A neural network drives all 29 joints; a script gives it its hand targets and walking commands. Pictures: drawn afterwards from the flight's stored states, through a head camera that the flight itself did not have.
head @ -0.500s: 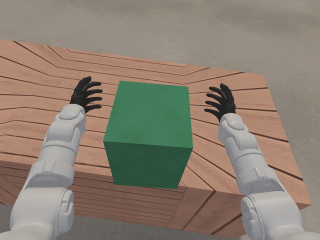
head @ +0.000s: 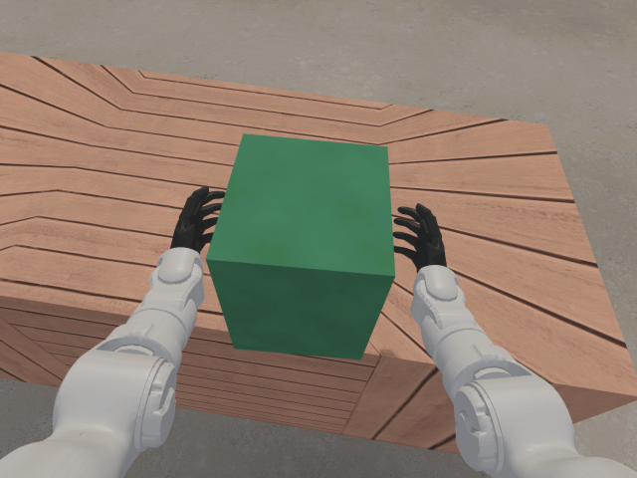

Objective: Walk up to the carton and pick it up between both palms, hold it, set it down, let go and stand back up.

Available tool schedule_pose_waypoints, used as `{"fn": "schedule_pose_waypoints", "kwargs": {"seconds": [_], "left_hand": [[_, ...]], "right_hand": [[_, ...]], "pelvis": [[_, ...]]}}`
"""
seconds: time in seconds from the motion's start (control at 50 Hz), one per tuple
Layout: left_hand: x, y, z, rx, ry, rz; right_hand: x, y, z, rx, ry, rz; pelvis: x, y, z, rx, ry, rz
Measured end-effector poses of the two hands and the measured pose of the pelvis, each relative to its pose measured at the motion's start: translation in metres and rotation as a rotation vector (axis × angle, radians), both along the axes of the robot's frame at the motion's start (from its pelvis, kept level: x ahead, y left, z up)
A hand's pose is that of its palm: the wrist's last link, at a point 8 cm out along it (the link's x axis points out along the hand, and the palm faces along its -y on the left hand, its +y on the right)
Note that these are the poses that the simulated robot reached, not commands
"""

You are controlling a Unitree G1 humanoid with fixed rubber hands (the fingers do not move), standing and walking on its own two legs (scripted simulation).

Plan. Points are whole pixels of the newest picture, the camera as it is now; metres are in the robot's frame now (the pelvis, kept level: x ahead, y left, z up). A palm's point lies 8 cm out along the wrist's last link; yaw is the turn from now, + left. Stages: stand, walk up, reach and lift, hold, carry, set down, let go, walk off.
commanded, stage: reach and lift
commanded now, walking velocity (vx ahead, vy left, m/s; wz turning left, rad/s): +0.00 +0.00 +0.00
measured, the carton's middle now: (305, 254) +0.42 +0.01 +0.00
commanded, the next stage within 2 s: none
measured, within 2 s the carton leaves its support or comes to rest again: neither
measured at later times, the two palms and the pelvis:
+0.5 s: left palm (199, 248) +0.41 +0.15 +0.03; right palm (412, 262) +0.39 -0.14 +0.03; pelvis -0.02 -0.01 -0.02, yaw +2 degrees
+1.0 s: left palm (199, 255) +0.40 +0.15 +0.03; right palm (412, 268) +0.38 -0.14 +0.03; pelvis +0.02 +0.01 +0.01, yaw +2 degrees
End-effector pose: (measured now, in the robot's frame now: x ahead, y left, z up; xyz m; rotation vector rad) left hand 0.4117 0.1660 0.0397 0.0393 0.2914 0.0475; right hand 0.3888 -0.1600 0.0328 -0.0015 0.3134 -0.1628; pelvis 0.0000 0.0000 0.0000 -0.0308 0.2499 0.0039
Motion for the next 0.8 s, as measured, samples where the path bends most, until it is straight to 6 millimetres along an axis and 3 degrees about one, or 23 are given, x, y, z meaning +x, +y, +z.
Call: {"fn": "schedule_pose_waypoints", "kwargs": {"seconds": [0.08, 0.26, 0.34, 0.46, 0.8], "left_hand": [[-0.001, -0.003, -0.007, 0.000, 0.007, 0.002], [-0.001, -0.009, -0.008, -0.005, -0.009, 0.005], [-0.002, -0.008, -0.007, -0.008, -0.019, 0.016], [-0.001, -0.012, -0.006, -0.009, -0.038, -0.001], [-0.015, -0.013, -0.006, -0.025, -0.073, 0.008]], "right_hand": [[-0.001, -0.004, -0.003, 0.003, -0.022, -0.019], [0.004, -0.014, 0.010, -0.009, -0.054, -0.025], [0.005, -0.007, 0.008, -0.001, -0.038, -0.008], [0.004, 0.020, -0.002, 0.036, -0.020, 0.015], [-0.011, 0.023, -0.004, 0.001, -0.105, -0.036]], "pelvis": [[-0.005, -0.001, -0.004, 0.001, 0.032, 0.000], [-0.017, -0.004, -0.012, 0.014, 0.071, -0.005], [-0.020, -0.007, -0.015, 0.019, 0.084, 0.000], [-0.021, -0.010, -0.018, 0.019, 0.094, 0.016], [0.000, 0.001, 0.004, -0.001, -0.017, 0.039]]}}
